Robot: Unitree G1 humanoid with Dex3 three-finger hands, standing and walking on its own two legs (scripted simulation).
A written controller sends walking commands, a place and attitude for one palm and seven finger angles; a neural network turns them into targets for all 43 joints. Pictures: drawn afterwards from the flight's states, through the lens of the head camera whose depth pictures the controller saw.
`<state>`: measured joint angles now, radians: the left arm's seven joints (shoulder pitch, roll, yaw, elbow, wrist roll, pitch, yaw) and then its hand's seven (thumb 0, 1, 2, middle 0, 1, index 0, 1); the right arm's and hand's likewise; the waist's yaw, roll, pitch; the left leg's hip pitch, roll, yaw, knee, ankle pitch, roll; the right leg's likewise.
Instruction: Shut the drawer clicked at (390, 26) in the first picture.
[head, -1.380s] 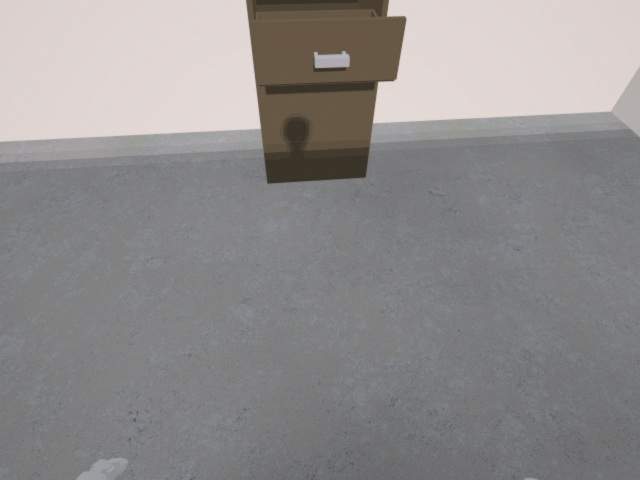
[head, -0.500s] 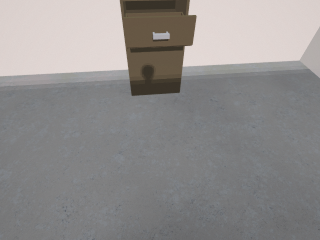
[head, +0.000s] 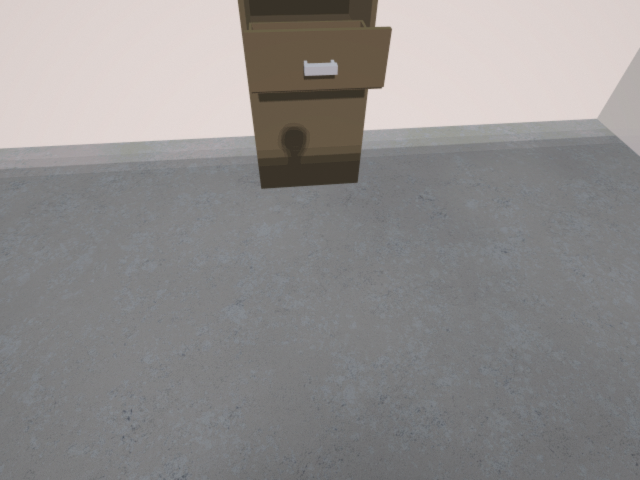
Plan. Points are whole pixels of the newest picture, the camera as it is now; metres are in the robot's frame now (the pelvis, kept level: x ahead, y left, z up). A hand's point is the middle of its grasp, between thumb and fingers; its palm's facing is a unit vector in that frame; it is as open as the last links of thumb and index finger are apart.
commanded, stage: look at it before walking up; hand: left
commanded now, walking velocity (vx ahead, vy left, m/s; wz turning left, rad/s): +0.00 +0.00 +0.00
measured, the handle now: (319, 66) +1.23 +0.07 -0.04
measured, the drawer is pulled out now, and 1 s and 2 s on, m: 0.30 0.30 0.30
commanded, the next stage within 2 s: walk to a spot facing it in 0.16 s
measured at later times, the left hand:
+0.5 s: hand out of the picture +0.06 +0.21 -0.18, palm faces -0.07 -0.96 -0.26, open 7.4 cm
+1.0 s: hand out of the picture +0.15 +0.17 -0.19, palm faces -0.14 -0.98 -0.16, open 7.4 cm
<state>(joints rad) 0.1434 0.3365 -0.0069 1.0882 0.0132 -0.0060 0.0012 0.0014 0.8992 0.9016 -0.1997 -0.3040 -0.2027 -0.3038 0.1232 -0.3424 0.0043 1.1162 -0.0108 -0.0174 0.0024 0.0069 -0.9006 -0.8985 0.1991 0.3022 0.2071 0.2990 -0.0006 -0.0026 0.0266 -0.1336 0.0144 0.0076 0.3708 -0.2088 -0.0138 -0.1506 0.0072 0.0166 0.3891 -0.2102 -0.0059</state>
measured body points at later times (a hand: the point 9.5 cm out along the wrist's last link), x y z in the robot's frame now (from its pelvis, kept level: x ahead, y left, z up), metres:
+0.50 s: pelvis +0.03 +0.00 -0.01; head +0.02 -0.01 +0.44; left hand +0.06 +0.26 -0.16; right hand +0.06 -0.27 -0.16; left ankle +0.00 +0.13 -0.75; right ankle +0.00 -0.11 -0.74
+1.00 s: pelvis +0.21 -0.01 -0.02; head +0.24 +0.00 +0.43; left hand +0.16 +0.22 -0.17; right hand +0.28 -0.26 -0.15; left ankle +0.34 +0.08 -0.74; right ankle +0.03 -0.10 -0.74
